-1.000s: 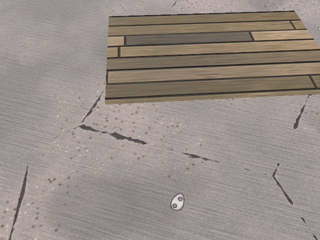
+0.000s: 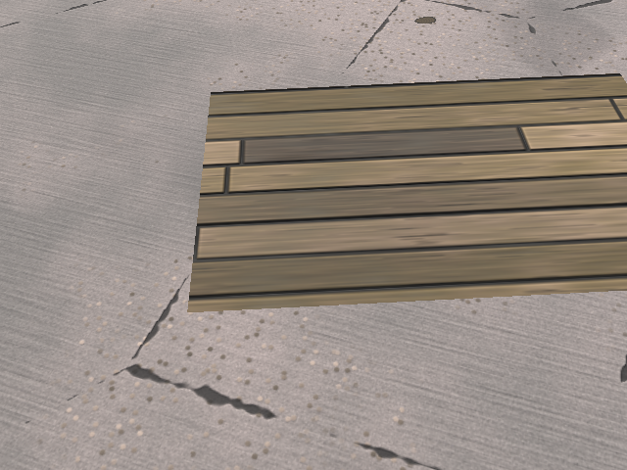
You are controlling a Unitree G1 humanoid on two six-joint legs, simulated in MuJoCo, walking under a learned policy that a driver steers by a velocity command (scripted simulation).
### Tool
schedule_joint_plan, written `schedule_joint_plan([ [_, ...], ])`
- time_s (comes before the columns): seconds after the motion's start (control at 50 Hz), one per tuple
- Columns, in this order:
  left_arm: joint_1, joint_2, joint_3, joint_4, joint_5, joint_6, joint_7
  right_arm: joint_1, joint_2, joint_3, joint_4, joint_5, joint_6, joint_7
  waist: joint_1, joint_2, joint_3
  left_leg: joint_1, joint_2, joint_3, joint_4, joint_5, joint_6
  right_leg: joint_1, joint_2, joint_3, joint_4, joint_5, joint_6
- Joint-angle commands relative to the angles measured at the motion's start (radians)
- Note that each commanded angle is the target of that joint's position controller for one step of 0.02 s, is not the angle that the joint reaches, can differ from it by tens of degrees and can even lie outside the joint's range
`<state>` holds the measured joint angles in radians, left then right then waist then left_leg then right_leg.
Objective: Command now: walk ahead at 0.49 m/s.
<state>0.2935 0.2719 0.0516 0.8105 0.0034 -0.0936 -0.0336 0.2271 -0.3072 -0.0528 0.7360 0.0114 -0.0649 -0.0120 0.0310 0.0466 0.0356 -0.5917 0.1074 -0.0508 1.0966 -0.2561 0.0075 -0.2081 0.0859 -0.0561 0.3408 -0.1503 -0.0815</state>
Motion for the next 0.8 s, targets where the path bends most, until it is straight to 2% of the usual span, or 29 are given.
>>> schedule_joint_plan([
  [0.02,-0.057,0.142,0.031,-0.060,-0.005,-0.028,0.009,0.025,-0.046,-0.009,-0.057,-0.013,0.000,-0.003,-0.043,-0.094,0.005,-0.073,0.056,-0.032,-0.121,0.132,-0.027,-0.006,-0.293,0.256,-0.240,0.087,-0.188],
  [0.1,0.008,0.164,0.033,-0.037,-0.018,-0.013,0.021,-0.122,-0.022,0.003,-0.086,-0.009,-0.020,0.011,0.018,-0.069,0.022,-0.049,0.019,0.009,-0.392,0.347,-0.027,0.041,-0.246,0.159,-0.238,0.139,-0.135],
  [0.16,0.083,0.179,0.033,-0.004,-0.023,0.000,0.023,-0.221,-0.016,0.008,-0.116,0.002,-0.030,0.028,0.061,-0.072,0.037,-0.042,-0.008,0.029,-0.503,0.383,-0.021,0.117,-0.267,0.153,-0.213,0.139,-0.128],
  [0.22,0.128,0.183,0.033,0.023,-0.023,0.022,0.027,-0.293,-0.025,0.008,-0.151,0.007,-0.038,0.048,0.074,-0.085,0.046,-0.077,-0.031,0.033,-0.570,0.308,0.003,0.236,-0.312,0.170,-0.155,0.202,-0.121],
  [0.26,0.130,0.194,0.037,0.032,-0.024,0.035,0.033,-0.284,-0.042,0.003,-0.159,0.006,-0.041,0.058,0.050,-0.106,0.027,-0.043,-0.049,0.038,-0.603,0.224,0.030,0.299,-0.335,0.178,-0.099,0.304,-0.103],
  [0.28,0.118,0.205,0.039,0.031,-0.024,0.039,0.035,-0.246,-0.059,-0.004,-0.152,0.005,-0.042,0.059,0.023,-0.123,-0.001,0.026,-0.071,0.054,-0.613,0.184,0.046,0.313,-0.333,0.173,-0.050,0.430,-0.092],
  [0.3,0.098,0.212,0.040,0.028,-0.023,0.045,0.038,-0.157,-0.086,-0.019,-0.129,0.003,-0.043,0.056,-0.035,-0.131,-0.062,0.165,-0.104,0.085,-0.639,0.179,0.072,0.306,-0.309,0.144,0.058,0.604,-0.075],
  [0.32,0.093,0.193,0.030,0.022,-0.019,0.046,0.039,-0.003,-0.135,-0.043,-0.088,-0.002,-0.043,0.046,-0.109,-0.120,-0.167,0.423,-0.089,0.071,-0.642,0.224,0.110,0.208,-0.260,0.118,0.243,0.630,-0.046],
  [0.34,0.085,0.134,0.004,-0.014,0.008,0.040,0.040,0.195,-0.215,-0.064,-0.057,-0.018,-0.038,0.031,-0.180,0.000,-0.338,0.758,0.123,-0.156,-0.587,0.276,0.180,-0.026,-0.191,0.083,0.566,0.316,-0.009],
  [0.36,0.223,0.025,-0.025,-0.019,-0.011,0.019,0.031,0.209,-0.245,-0.070,-0.038,-0.018,-0.033,0.037,-0.102,0.254,-0.456,1.043,0.323,-0.600,-0.689,0.060,0.319,-0.406,-0.026,0.111,0.860,-0.411,0.040],
  [0.38,0.139,0.152,0.004,-0.006,-0.038,0.007,0.029,0.198,-0.134,-0.044,-0.051,-0.011,-0.029,0.034,-0.155,0.121,-0.376,0.980,0.294,-0.590,-0.750,-0.049,0.275,-0.510,-0.075,0.214,0.950,-0.421,0.035],
  [0.4,0.047,0.185,0.019,-0.037,-0.057,0.001,0.028,0.135,-0.103,-0.032,-0.051,-0.011,-0.028,0.028,-0.145,0.080,-0.226,0.846,0.263,-0.422,-0.777,0.001,0.232,-0.550,-0.117,0.193,0.947,-0.326,0.032],
  [0.42,0.006,0.168,0.017,-0.045,-0.050,0.001,0.032,0.073,-0.086,-0.026,-0.052,-0.014,-0.030,0.029,-0.112,0.011,-0.151,0.712,0.221,-0.318,-0.812,0.092,0.210,-0.515,-0.159,0.171,0.905,-0.243,0.042],
  [0.44,-0.010,0.153,0.022,-0.045,-0.035,0.011,0.035,0.027,-0.056,-0.019,-0.051,-0.017,-0.034,0.031,-0.084,-0.007,-0.082,0.612,0.178,-0.231,-0.856,0.138,0.192,-0.490,-0.182,0.168,0.853,-0.185,0.050],
  [0.46,0.023,0.135,0.023,-0.037,-0.033,0.022,0.033,0.013,-0.050,-0.018,-0.046,-0.026,-0.044,0.033,-0.054,0.041,-0.067,0.535,0.160,-0.162,-0.875,0.248,0.179,-0.417,-0.203,0.181,0.834,-0.147,0.057],
  [0.48,0.058,0.108,0.019,-0.033,-0.037,0.036,0.032,-0.008,-0.054,-0.022,-0.037,-0.026,-0.051,0.034,-0.027,0.063,-0.073,0.503,0.159,-0.130,-0.909,0.236,0.196,-0.392,-0.208,0.170,0.826,-0.128,0.072],
  [0.5,0.058,0.095,0.018,-0.029,-0.037,0.048,0.033,-0.017,-0.050,-0.025,-0.028,-0.022,-0.058,0.034,-0.021,0.046,-0.053,0.465,0.153,-0.090,-0.937,0.254,0.201,-0.388,-0.215,0.168,0.818,-0.118,0.080],
  [0.54,0.020,0.084,0.020,-0.048,-0.035,0.065,0.038,-0.026,-0.064,-0.031,-0.010,-0.025,-0.066,0.031,-0.015,0.022,-0.013,0.438,0.152,-0.015,-0.966,0.306,0.198,-0.436,-0.220,0.176,0.774,-0.060,0.093],
  [0.58,-0.026,0.076,0.018,-0.070,-0.027,0.064,0.035,-0.018,-0.081,-0.037,0.007,-0.028,-0.063,0.022,-0.023,0.012,0.005,0.455,0.139,0.056,-0.980,0.328,0.193,-0.473,-0.218,0.177,0.666,0.041,0.101],
  [0.62,-0.082,0.071,0.016,-0.086,-0.025,0.055,0.022,-0.011,-0.086,-0.039,0.017,-0.025,-0.058,0.014,-0.044,-0.001,0.018,0.472,0.104,0.137,-0.982,0.356,0.165,-0.457,-0.205,0.143,0.534,0.153,0.092],
  [0.64,-0.118,0.054,0.009,-0.101,-0.025,0.052,0.014,-0.005,-0.106,-0.042,0.022,-0.024,-0.055,0.011,-0.055,0.011,0.023,0.476,0.111,0.156,-0.986,0.345,0.162,-0.442,-0.205,0.118,0.467,0.195,0.089],
  [0.66,-0.158,0.049,0.006,-0.115,-0.023,0.049,0.008,0.010,-0.115,-0.046,0.030,-0.020,-0.051,0.007,-0.074,-0.004,0.034,0.492,0.121,0.172,-0.990,0.342,0.161,-0.439,-0.203,0.097,0.423,0.218,0.084],
  [0.72,-0.246,0.047,0.003,-0.164,-0.023,0.049,-0.010,0.064,-0.137,-0.056,0.059,-0.006,-0.031,0.002,-0.105,-0.020,0.059,0.605,0.160,0.201,-0.959,0.377,0.155,-0.481,-0.194,0.063,0.333,0.190,0.058],
  [0.76,-0.275,0.059,0.007,-0.193,-0.024,0.051,-0.021,0.075,-0.151,-0.062,0.070,0.005,-0.013,0.000,-0.100,-0.011,0.061,0.681,0.182,0.218,-0.911,0.461,0.139,-0.494,-0.179,0.039,0.300,0.123,0.032],
  [0.8,-0.246,0.085,0.022,-0.207,-0.024,0.056,-0.027,0.057,-0.177,-0.070,0.066,0.012,0.002,-0.006,-0.062,0.021,0.018,0.717,0.184,0.246,-0.802,0.746,0.116,-0.406,-0.125,-0.015,0.291,0.024,-0.005],
])
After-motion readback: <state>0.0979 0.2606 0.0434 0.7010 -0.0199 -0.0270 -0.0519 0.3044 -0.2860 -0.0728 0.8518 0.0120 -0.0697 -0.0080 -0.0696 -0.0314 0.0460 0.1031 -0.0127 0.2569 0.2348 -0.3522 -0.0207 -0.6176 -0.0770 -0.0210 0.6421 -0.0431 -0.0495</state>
